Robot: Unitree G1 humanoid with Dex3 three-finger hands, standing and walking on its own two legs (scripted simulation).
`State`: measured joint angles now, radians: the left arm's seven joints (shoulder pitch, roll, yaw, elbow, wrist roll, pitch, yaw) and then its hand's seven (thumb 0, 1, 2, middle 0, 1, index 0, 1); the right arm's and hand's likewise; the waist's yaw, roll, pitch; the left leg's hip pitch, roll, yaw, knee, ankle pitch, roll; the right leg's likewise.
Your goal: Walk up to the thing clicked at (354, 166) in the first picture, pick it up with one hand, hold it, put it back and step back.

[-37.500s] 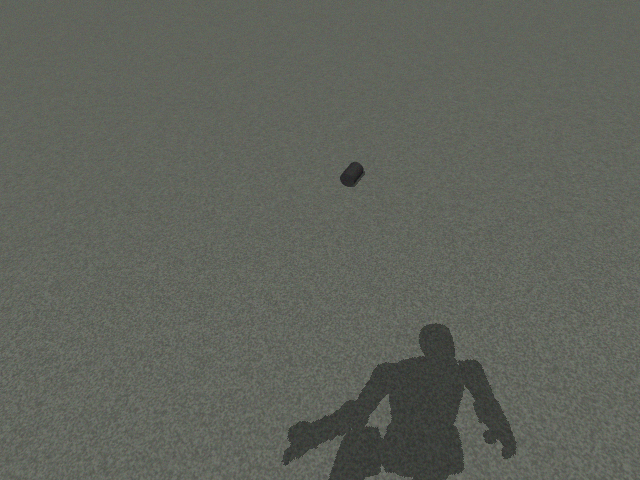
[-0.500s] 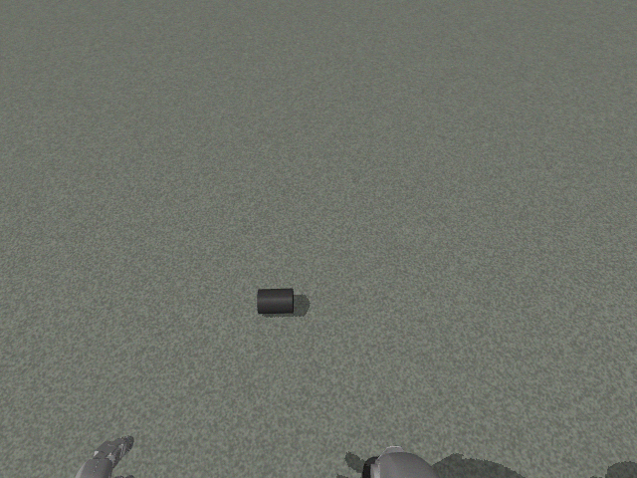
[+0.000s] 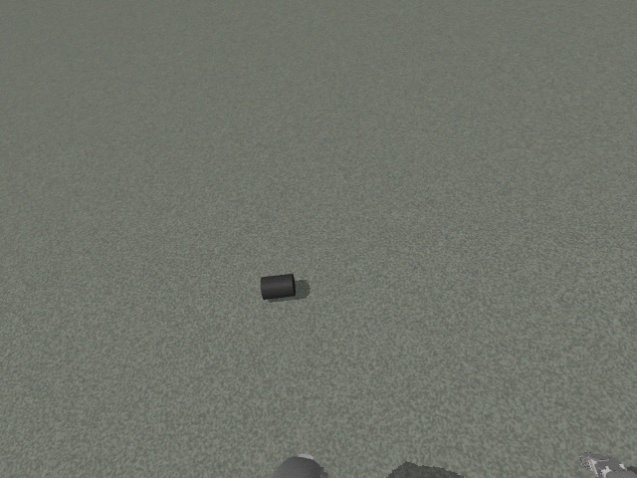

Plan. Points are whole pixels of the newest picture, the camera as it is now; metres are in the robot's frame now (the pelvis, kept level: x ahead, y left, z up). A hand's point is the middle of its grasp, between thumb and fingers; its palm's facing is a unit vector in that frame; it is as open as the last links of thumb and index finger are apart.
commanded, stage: step back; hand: left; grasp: from above
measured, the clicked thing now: (278, 286) +0.84 +0.28 -0.72
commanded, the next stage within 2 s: stand in 1.68 s
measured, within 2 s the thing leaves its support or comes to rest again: neither
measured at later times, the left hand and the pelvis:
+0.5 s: hand out of the picture -0.09 +0.25 -0.15, palm faces +0.06 -0.92 -0.38, open 7.3 cm; pelvis -0.17 -0.03 +0.00, yaw +3 degrees
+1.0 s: hand out of the picture -0.23 +0.25 -0.14, palm faces +0.11 -0.89 -0.44, open 7.4 cm; pelvis -0.25 -0.04 +0.00, yaw +5 degrees
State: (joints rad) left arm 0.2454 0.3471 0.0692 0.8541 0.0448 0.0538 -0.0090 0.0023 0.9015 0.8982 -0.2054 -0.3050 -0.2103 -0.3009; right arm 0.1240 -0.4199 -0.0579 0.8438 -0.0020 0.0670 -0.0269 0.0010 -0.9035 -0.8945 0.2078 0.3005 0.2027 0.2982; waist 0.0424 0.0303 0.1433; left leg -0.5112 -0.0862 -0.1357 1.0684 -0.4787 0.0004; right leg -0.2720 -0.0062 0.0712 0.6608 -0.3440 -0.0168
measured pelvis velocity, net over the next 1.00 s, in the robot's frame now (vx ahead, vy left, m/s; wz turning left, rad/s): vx -0.25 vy -0.04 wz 0.09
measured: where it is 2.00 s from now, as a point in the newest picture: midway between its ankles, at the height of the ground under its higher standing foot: outside the picture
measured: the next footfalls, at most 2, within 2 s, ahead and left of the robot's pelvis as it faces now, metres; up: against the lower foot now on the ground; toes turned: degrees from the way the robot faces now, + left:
left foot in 0.24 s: -0.07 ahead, +0.11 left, +0.00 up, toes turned +3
right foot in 0.58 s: -0.22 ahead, -0.16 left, +0.00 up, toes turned +4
